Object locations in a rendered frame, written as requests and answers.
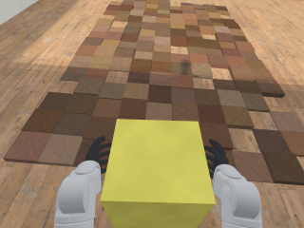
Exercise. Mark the right robot forearm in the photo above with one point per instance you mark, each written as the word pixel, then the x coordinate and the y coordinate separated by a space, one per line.
pixel 240 202

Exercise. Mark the robot left hand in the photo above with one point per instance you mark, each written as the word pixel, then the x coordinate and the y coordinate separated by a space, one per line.
pixel 94 153

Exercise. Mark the carton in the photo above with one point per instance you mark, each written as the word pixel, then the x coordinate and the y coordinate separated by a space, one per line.
pixel 157 175

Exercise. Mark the robot right hand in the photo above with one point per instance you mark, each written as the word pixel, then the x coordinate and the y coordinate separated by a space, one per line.
pixel 220 156

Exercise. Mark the left robot forearm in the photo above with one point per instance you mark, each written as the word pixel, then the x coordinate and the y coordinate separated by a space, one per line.
pixel 76 197

